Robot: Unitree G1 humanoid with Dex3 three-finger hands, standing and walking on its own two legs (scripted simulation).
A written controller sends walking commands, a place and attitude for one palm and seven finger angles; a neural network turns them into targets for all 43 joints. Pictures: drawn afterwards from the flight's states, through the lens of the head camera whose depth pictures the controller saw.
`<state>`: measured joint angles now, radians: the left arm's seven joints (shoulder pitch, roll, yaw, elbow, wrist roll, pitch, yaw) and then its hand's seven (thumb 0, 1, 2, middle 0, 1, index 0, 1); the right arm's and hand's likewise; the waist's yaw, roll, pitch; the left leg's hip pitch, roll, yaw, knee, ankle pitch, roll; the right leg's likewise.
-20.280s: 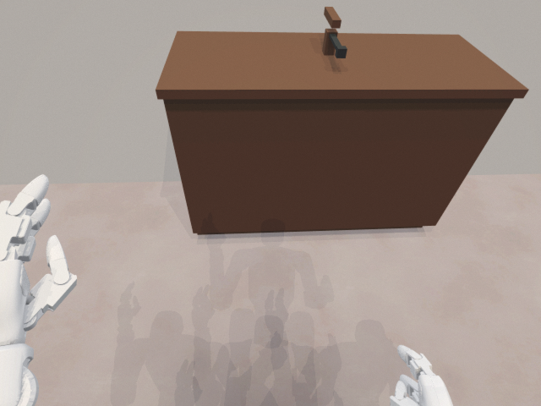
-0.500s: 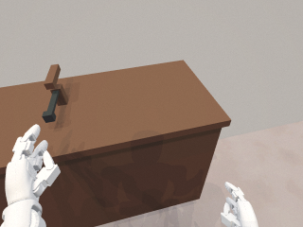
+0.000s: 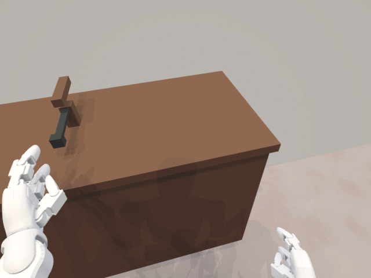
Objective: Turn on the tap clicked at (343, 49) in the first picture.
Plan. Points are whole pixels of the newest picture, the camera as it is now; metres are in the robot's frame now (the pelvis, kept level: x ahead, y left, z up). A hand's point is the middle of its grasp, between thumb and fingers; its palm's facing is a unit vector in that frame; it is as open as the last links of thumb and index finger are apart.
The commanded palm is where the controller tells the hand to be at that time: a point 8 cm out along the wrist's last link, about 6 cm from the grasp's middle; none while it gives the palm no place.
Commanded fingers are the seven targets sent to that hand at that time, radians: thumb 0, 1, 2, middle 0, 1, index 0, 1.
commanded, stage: reach beside the lever's end, fingers flat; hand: left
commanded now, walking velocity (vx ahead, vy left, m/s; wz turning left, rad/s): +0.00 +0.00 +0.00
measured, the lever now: (58, 140) +0.38 +0.39 +0.09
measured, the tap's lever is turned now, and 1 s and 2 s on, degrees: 0 0 0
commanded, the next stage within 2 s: push the lever round in 1.96 s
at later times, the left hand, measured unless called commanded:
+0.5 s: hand (50, 177) +0.25 +0.31 +0.13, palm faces +0.59 -0.81 -0.08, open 7.5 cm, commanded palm +0.21 +0.35 +0.13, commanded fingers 0.00 0.90 0.90 -0.18 -0.25 -0.18 -0.25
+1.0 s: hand (47, 161) +0.30 +0.36 +0.11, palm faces +0.60 -0.80 -0.08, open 7.6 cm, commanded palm +0.26 +0.39 +0.11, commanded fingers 0.00 0.90 0.90 -0.16 -0.19 -0.16 -0.19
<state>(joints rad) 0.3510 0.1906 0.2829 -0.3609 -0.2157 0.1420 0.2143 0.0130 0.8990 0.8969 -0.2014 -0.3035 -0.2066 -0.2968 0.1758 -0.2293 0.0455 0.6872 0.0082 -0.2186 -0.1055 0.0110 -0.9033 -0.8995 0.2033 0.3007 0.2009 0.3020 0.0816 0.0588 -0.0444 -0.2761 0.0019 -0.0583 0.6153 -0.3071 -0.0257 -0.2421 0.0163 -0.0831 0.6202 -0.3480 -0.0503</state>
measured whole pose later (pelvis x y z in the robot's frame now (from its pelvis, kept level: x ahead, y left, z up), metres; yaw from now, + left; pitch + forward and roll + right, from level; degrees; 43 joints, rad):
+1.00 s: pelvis +0.00 +0.03 +0.00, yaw -1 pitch +3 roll -1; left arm -0.08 0.35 0.51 0.28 -0.20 -0.01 0.09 0.01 0.90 0.90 -0.17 -0.21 -0.18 -0.21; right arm 0.22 -0.25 0.02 0.72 0.02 -0.18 -0.11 0.01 -0.90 -0.90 0.20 0.30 0.20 0.30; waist 0.03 0.04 -0.06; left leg -0.39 -0.01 -0.03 0.65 -0.32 0.01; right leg -0.35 0.00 -0.05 0.63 -0.34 -0.02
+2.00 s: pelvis +0.01 +0.04 -0.01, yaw -3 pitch +10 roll -2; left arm -0.27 0.50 0.68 0.67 -0.15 -0.20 -0.03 0.01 0.90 0.90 -0.15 -0.15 -0.16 -0.15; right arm 0.34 -0.26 0.00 0.67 0.01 -0.05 -0.07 0.01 -0.90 -0.90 0.20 0.30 0.20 0.30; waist -0.03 0.03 -0.10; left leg -0.56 0.01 -0.01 0.76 -0.37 0.03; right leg -0.50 0.02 -0.04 0.68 -0.35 0.00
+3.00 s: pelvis +0.00 +0.02 -0.01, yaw -1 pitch +8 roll -2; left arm -0.33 0.43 0.57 0.66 -0.15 -0.18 0.09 0.01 0.95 0.91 -0.15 -0.15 -0.15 -0.15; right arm 0.31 -0.27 0.00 0.71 0.02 -0.07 -0.09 0.01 -0.90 -0.90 0.20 0.30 0.20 0.30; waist -0.02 0.04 -0.09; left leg -0.54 0.01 -0.05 0.75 -0.35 0.00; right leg -0.48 0.03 -0.07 0.69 -0.35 -0.03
